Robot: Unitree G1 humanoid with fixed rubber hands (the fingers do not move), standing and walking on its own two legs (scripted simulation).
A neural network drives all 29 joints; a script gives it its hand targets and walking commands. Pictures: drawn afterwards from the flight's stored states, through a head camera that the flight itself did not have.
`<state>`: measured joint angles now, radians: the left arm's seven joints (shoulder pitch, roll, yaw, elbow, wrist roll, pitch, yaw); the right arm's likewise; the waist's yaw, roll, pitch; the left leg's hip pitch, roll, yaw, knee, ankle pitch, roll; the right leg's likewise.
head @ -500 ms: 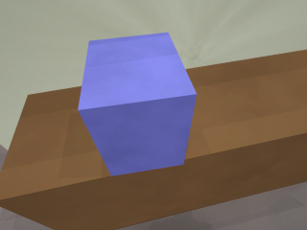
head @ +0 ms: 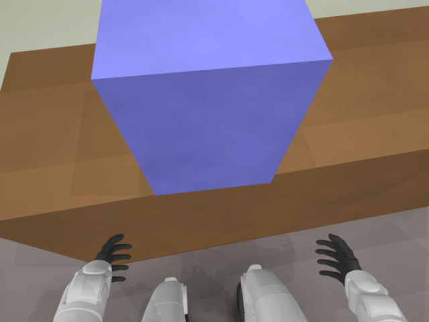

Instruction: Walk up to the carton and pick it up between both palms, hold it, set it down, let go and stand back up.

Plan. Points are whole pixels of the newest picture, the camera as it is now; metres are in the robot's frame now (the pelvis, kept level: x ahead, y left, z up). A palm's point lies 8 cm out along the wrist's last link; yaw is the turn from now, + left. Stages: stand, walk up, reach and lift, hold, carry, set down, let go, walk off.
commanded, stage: reach and lift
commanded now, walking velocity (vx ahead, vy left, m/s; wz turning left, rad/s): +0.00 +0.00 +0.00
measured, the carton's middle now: (204, 82) +0.47 +0.02 +0.13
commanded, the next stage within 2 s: none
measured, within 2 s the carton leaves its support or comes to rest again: neither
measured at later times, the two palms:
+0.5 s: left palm (80, 296) +0.17 +0.23 -0.03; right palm (349, 293) +0.15 -0.21 -0.04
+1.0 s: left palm (80, 291) +0.17 +0.22 +0.00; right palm (358, 283) +0.17 -0.21 +0.01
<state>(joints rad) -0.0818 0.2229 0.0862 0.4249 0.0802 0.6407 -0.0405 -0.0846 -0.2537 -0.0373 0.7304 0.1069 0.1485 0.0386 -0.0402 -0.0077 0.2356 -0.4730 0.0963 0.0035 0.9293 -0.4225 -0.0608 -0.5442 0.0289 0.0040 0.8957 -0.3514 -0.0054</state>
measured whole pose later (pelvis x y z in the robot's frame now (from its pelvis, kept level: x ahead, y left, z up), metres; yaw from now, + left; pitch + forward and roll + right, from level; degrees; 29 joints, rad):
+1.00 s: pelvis +0.03 -0.01 +0.06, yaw +1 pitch -5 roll +1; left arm 0.33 0.20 -0.01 0.23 -0.10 0.19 0.09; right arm 0.43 -0.10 -0.02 0.24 0.05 0.02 0.02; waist 0.02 -0.02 0.09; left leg -0.06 0.06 0.03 0.35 -0.21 -0.06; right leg -0.16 0.00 0.00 0.41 -0.17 -0.01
